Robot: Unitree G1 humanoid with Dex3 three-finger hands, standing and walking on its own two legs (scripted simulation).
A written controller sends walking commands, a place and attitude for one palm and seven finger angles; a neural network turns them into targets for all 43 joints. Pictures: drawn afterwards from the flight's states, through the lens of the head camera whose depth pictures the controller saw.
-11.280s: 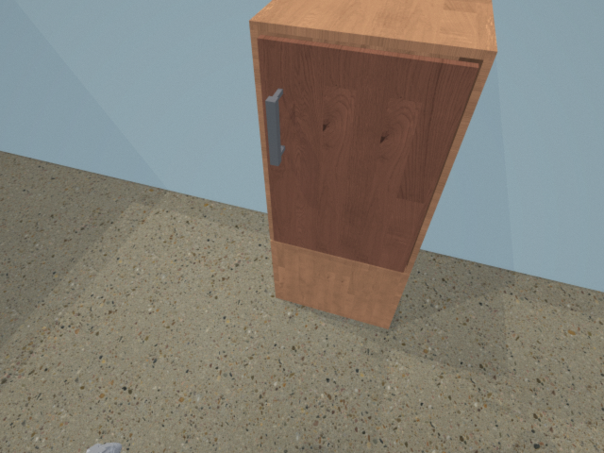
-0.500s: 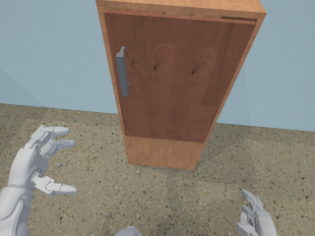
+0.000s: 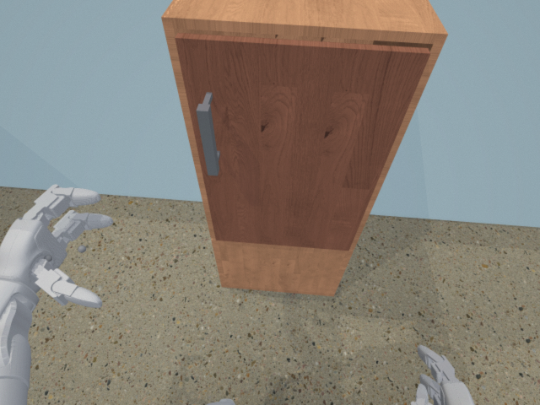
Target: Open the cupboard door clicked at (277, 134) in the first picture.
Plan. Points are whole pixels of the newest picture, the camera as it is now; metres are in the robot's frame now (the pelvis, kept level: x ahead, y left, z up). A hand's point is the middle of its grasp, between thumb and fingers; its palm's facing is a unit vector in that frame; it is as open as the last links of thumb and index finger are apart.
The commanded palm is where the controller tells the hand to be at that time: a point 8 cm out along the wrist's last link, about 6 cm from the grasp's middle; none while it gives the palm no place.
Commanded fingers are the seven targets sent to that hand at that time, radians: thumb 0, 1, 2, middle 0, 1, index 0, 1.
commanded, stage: raise the hand with hooked fingers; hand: left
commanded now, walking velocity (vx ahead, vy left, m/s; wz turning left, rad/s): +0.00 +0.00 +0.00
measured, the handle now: (211, 136) +0.56 +0.15 +0.06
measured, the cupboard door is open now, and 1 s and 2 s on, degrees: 0 0 0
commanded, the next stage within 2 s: move the hooked fingers beside the handle in 0.36 s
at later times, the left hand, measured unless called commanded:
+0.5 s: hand (99, 255) +0.29 +0.25 +0.08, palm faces +0.00 -1.00 -0.03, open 14.0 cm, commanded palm +0.27 +0.30 +0.09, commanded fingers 0.00 -0.50 0.30 -0.30 -1.20 -0.30 -1.20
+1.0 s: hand (132, 207) +0.38 +0.24 +0.07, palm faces -0.02 -1.00 -0.01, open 14.0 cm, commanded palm +0.35 +0.29 +0.08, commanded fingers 0.00 -0.50 0.30 -0.30 -1.20 -0.30 -1.20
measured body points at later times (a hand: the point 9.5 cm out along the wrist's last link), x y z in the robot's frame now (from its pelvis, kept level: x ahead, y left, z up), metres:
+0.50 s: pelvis +0.00 -0.02 +0.00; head +0.03 -0.02 +0.45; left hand +0.28 +0.31 +0.08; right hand +0.15 -0.27 -0.08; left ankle +0.03 +0.09 -0.71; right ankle +0.00 -0.12 -0.71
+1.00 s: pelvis +0.01 -0.02 +0.00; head +0.07 -0.01 +0.44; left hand +0.37 +0.29 +0.08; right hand +0.10 -0.28 -0.10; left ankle +0.03 +0.09 -0.71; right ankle +0.00 -0.12 -0.71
